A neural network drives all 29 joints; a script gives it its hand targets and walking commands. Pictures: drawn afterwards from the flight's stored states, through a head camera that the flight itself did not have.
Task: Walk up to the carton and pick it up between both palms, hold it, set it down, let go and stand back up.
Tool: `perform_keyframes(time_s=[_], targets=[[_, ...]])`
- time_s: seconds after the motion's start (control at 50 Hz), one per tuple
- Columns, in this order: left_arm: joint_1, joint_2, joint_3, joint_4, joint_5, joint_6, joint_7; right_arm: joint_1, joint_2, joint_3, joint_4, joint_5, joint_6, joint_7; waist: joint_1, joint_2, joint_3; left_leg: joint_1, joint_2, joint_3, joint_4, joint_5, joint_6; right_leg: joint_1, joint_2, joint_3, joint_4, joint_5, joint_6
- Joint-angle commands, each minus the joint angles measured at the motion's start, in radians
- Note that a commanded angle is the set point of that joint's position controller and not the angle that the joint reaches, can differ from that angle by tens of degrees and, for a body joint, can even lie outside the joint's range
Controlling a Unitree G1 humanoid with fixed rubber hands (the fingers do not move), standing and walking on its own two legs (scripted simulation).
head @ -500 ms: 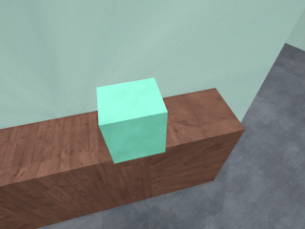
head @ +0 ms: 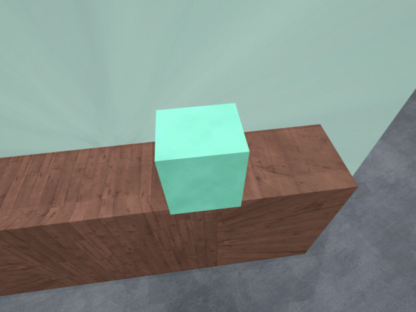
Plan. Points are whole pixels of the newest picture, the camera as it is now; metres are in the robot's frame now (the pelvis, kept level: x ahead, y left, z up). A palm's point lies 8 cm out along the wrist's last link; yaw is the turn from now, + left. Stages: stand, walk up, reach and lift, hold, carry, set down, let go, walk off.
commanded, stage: walk up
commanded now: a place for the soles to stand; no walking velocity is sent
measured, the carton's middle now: (201, 161) +0.48 +0.04 -0.05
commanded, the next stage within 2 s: none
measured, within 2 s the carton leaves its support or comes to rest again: neither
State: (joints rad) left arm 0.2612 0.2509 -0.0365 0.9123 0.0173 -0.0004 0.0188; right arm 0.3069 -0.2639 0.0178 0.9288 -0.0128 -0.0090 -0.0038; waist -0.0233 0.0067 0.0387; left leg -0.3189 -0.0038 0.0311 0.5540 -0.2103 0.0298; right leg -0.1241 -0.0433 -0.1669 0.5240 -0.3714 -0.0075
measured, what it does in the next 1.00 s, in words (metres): stands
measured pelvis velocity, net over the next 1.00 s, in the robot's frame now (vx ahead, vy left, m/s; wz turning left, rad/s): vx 0.01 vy -0.01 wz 0.20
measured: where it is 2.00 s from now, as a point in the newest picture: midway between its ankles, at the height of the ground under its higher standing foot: outside the picture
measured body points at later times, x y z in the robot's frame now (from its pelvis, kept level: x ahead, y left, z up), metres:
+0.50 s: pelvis +0.00 +0.00 -0.01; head +0.02 +0.00 +0.44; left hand +0.03 +0.26 -0.15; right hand +0.09 -0.26 -0.14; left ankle +0.05 +0.10 -0.73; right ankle -0.05 -0.10 -0.73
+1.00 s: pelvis +0.01 -0.01 +0.00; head +0.02 -0.01 +0.45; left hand -0.01 +0.25 -0.14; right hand +0.12 -0.25 -0.14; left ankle +0.05 +0.10 -0.73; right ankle -0.05 -0.10 -0.73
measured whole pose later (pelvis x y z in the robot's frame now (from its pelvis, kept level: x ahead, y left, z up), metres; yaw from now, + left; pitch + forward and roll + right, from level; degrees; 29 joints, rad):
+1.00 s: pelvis +0.01 -0.01 +0.00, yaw +12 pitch -2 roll -1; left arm 0.33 0.25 -0.03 0.89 0.01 0.02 0.01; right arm 0.26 -0.25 0.04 0.91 -0.02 0.00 -0.01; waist 0.00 0.01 0.06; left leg -0.35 -0.09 -0.13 0.58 -0.20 0.02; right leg -0.07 -0.03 -0.25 0.52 -0.42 -0.03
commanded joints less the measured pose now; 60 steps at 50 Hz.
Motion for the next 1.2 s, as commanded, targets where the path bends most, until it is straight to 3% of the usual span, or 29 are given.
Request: perform_keyframes(time_s=[0.0,0.02,0.08,0.1,0.16,0.2,0.26,0.32,0.38,0.44,0.48,0.52,0.58,0.62,0.66,0.68,0.72,0.74,0.76,0.78,0.82,0.88,1.02,1.18], targets=[[0.027,0.130,0.031,-0.041,0.003,-0.003,0.004,0.044,-0.111,-0.023,-0.035,-0.001,-0.007,-0.005,0.005,0.002,0.014,0.015,0.059,-0.124,-0.030,0.157,0.023,-0.065,-0.113,0.120,-0.139,0.081,-0.068],[0.028,0.132,0.034,-0.044,0.002,0.000,0.004,0.051,-0.105,-0.025,-0.039,-0.005,-0.008,-0.005,0.002,0.013,-0.001,0.025,0.059,-0.118,-0.028,0.152,0.019,-0.061,-0.125,0.119,-0.136,0.054,-0.074],[0.025,0.133,0.034,-0.046,0.000,0.005,0.004,0.041,-0.107,-0.023,-0.047,-0.004,-0.007,-0.008,0.011,-0.032,0.015,0.007,0.054,-0.139,-0.007,0.190,0.023,-0.065,-0.120,0.101,-0.131,0.059,-0.070],[0.029,0.135,0.033,-0.049,0.001,0.007,0.004,0.043,-0.107,-0.026,-0.052,-0.004,-0.007,-0.009,0.004,-0.012,0.010,0.022,0.041,-0.131,-0.002,0.172,0.023,-0.086,-0.138,0.105,-0.130,0.030,-0.076],[0.025,0.124,0.034,-0.052,0.000,0.018,0.002,0.050,-0.122,-0.031,-0.061,-0.003,-0.003,-0.009,0.006,0.033,0.036,-0.019,0.054,-0.184,-0.026,0.135,0.026,-0.081,-0.103,0.069,-0.105,-0.043,-0.068],[0.021,0.121,0.030,-0.058,-0.001,0.020,0.001,0.053,-0.124,-0.034,-0.071,0.004,-0.005,-0.011,0.005,-0.003,0.018,-0.006,0.063,-0.217,-0.033,0.181,0.038,-0.067,-0.089,0.048,-0.075,-0.033,-0.057],[0.045,0.113,0.025,-0.063,0.000,0.019,0.003,0.046,-0.138,-0.040,-0.077,0.002,-0.003,-0.014,0.015,0.066,-0.008,-0.019,0.063,-0.252,-0.050,0.177,0.047,-0.049,-0.075,0.044,-0.048,-0.035,-0.055],[0.064,0.117,0.032,-0.066,0.002,0.021,0.003,0.036,-0.123,-0.034,-0.090,0.003,0.001,-0.015,0.024,0.065,-0.038,-0.042,0.067,-0.300,-0.070,0.136,0.050,-0.005,-0.062,0.050,-0.053,-0.061,-0.055],[0.060,0.130,0.039,-0.066,0.004,0.019,0.004,0.037,-0.117,-0.029,-0.087,-0.001,0.002,-0.015,0.019,0.000,0.004,-0.083,0.031,-0.244,-0.001,0.188,0.034,0.011,-0.102,0.064,-0.091,0.015,-0.071],[0.044,0.154,0.046,-0.068,0.006,0.020,0.004,0.024,-0.102,-0.032,-0.106,-0.012,-0.001,-0.014,0.013,-0.037,0.035,-0.083,-0.008,-0.131,0.094,0.175,0.008,-0.034,-0.204,0.070,-0.148,0.065,-0.108],[0.026,0.163,0.048,-0.071,0.005,0.026,0.002,0.018,-0.097,-0.031,-0.120,-0.017,-0.003,-0.012,0.012,-0.048,0.033,-0.078,-0.005,-0.126,0.116,0.177,0.011,-0.031,-0.228,0.062,-0.129,0.097,-0.115],[0.022,0.162,0.049,-0.074,0.001,0.030,-0.002,0.023,-0.100,-0.034,-0.126,-0.011,-0.005,-0.013,0.007,-0.029,0.039,-0.042,0.001,-0.135,0.103,0.196,0.014,-0.071,-0.215,0.029,-0.102,0.088,-0.106],[0.022,0.138,0.045,-0.088,0.003,0.039,-0.008,0.066,-0.118,-0.046,-0.120,-0.006,-0.007,-0.012,0.000,-0.009,-0.018,0.001,0.020,-0.238,0.052,0.259,0.054,-0.054,-0.113,-0.021,0.012,0.043,-0.061],[0.033,0.120,0.041,-0.095,0.001,0.048,-0.010,0.071,-0.148,-0.051,-0.124,0.004,0.000,-0.016,0.002,0.079,-0.013,-0.012,0.075,-0.382,-0.046,0.193,0.094,-0.066,-0.044,-0.018,0.091,-0.064,-0.037],[0.069,0.098,0.036,-0.108,-0.002,0.051,-0.011,0.065,-0.162,-0.048,-0.129,0.013,0.010,-0.024,0.010,0.103,-0.022,-0.029,0.132,-0.529,-0.141,0.120,0.138,-0.072,0.013,0.024,0.112,-0.189,-0.020],[0.100,0.084,0.028,-0.109,-0.007,0.045,-0.010,0.042,-0.161,-0.043,-0.134,0.017,0.013,-0.029,0.028,0.158,-0.032,-0.036,0.142,-0.547,-0.179,0.060,0.138,-0.060,0.016,0.062,0.079,-0.198,-0.022],[0.147,0.091,0.027,-0.089,-0.003,0.019,-0.004,-0.036,-0.121,-0.024,-0.129,0.008,0.022,-0.029,0.071,0.146,-0.032,-0.099,0.081,-0.441,-0.144,0.036,0.072,0.023,-0.034,0.121,-0.079,-0.090,-0.044],[0.156,0.115,0.030,-0.077,0.000,0.006,0.001,-0.051,-0.086,-0.010,-0.124,0.006,0.021,-0.023,0.075,0.066,-0.010,-0.133,0.031,-0.341,-0.075,0.048,0.033,0.055,-0.104,0.178,-0.170,-0.041,-0.052],[0.113,0.158,0.036,-0.070,-0.003,-0.003,0.005,-0.022,-0.062,-0.004,-0.117,-0.003,0.020,-0.019,0.029,-0.092,0.049,-0.150,-0.026,-0.227,0.039,0.088,0.014,0.015,-0.206,0.210,-0.245,0.071,-0.059],[0.077,0.164,0.040,-0.076,0.000,-0.005,0.006,-0.009,-0.072,-0.007,-0.104,-0.017,0.016,-0.019,0.006,-0.095,0.080,-0.131,-0.027,-0.170,0.041,0.054,0.004,-0.003,-0.254,0.204,-0.238,0.242,-0.058],[0.071,0.156,0.040,-0.079,0.000,-0.003,-0.001,-0.004,-0.070,-0.005,-0.084,-0.019,0.006,-0.013,0.004,-0.091,0.054,-0.065,-0.011,-0.163,0.013,0.116,0.009,0.000,-0.227,0.127,-0.197,0.361,-0.048],[0.092,0.139,0.037,-0.071,-0.002,0.005,-0.009,0.002,-0.082,-0.007,-0.064,-0.009,-0.002,-0.008,0.014,-0.076,0.010,-0.004,0.006,-0.186,0.014,0.286,0.027,0.018,-0.163,0.045,-0.155,0.321,-0.030],[0.104,0.137,0.041,-0.049,-0.001,0.025,-0.005,-0.004,-0.092,-0.005,-0.039,0.001,0.007,-0.022,0.010,-0.021,0.031,-0.018,-0.002,-0.212,0.029,0.232,0.029,-0.010,-0.159,0.040,-0.163,0.119,-0.072],[0.112,0.129,0.043,-0.023,0.000,0.040,-0.004,0.024,-0.115,-0.011,-0.020,0.011,0.006,-0.030,0.010,0.023,0.020,-0.046,0.003,-0.308,-0.023,0.214,0.051,0.026,-0.088,0.021,-0.084,0.032,-0.062]])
